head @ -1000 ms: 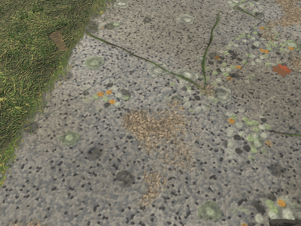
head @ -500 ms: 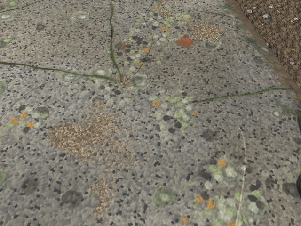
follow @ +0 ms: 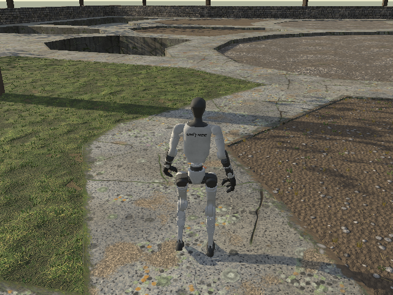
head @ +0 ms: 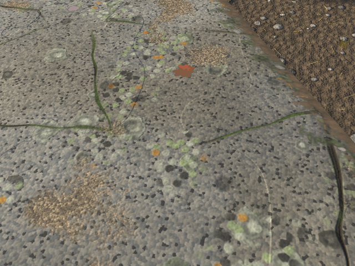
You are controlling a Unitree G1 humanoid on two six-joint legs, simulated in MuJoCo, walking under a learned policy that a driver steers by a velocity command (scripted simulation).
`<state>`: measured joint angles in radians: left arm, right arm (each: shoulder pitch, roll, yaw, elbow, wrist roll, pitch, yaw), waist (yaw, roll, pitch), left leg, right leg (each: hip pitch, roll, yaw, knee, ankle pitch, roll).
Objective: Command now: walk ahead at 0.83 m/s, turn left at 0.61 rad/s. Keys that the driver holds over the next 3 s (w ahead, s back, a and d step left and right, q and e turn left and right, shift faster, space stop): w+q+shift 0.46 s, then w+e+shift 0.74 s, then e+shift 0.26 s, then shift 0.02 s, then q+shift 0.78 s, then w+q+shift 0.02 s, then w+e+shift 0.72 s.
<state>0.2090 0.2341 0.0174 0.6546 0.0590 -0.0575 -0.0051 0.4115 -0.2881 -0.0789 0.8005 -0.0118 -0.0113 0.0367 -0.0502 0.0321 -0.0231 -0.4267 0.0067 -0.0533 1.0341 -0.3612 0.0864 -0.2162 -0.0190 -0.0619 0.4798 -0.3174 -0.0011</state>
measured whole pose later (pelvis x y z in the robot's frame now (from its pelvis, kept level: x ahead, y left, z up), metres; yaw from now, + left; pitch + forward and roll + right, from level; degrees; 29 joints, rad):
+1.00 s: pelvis +0.81 +0.27 -0.01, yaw +14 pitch -1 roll -2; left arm 0.50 0.31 0.06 0.93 0.01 -0.04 -0.02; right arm 0.09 -0.23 0.05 0.66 -0.08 -0.09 0.01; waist 0.06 0.00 0.03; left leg -0.60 0.06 -0.12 1.26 -0.29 -0.01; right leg -0.19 0.23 0.04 0.43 -0.22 -0.18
